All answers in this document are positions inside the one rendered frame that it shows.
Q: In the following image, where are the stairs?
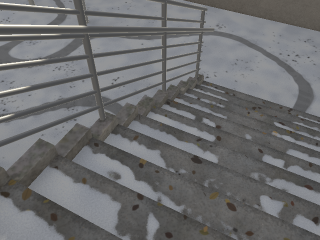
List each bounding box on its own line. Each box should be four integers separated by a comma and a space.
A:
0, 81, 320, 240

